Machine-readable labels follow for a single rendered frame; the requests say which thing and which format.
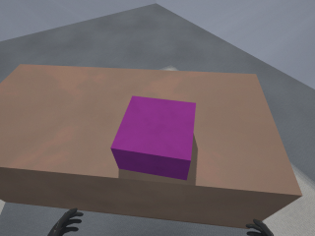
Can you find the carton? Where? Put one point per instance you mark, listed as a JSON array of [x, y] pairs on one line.
[[156, 137]]

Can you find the right robot hand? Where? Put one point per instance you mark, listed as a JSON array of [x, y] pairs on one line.
[[260, 226]]

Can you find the left robot hand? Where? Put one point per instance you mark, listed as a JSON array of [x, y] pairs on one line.
[[59, 229]]

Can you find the pedestal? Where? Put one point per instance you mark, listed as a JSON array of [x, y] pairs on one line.
[[58, 123]]

